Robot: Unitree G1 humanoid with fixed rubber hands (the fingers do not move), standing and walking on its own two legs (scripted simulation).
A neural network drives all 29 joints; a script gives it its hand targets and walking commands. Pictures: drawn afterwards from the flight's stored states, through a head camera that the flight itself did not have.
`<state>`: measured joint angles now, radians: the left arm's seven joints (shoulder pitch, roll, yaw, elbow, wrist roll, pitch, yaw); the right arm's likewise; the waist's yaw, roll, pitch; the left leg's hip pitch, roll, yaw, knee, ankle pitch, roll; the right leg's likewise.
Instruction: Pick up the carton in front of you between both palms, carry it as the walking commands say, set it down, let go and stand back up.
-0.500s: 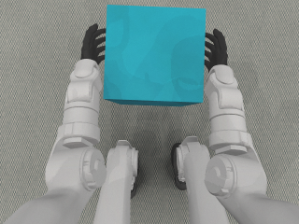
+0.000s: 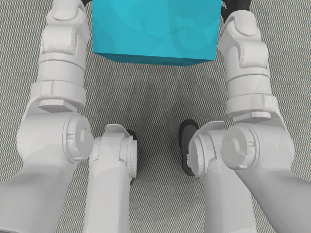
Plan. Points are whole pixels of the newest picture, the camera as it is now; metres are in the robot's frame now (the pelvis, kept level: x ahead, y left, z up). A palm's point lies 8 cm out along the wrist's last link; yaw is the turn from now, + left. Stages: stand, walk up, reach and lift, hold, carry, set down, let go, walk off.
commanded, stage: set down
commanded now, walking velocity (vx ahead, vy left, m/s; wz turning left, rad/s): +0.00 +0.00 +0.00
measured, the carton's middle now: (155, 15) +0.55 +0.01 -0.23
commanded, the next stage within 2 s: none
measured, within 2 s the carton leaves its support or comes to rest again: rests again in 0.84 s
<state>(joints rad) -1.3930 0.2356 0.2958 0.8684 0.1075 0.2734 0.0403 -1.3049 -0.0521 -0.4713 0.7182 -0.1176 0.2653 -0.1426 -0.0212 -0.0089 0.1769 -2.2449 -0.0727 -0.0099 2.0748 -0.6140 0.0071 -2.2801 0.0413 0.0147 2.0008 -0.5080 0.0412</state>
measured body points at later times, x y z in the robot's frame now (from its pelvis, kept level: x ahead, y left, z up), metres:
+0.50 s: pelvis +0.00 +0.00 -0.04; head +0.36 +0.03 +0.22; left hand +0.56 +0.15 -0.20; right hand +0.56 -0.15 -0.19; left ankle +0.09 +0.11 -0.38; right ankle +0.12 -0.13 -0.38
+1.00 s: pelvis +0.00 +0.00 -0.04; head +0.37 +0.03 +0.20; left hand +0.56 +0.15 -0.22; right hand +0.55 -0.16 -0.21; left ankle +0.09 +0.11 -0.38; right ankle +0.12 -0.13 -0.38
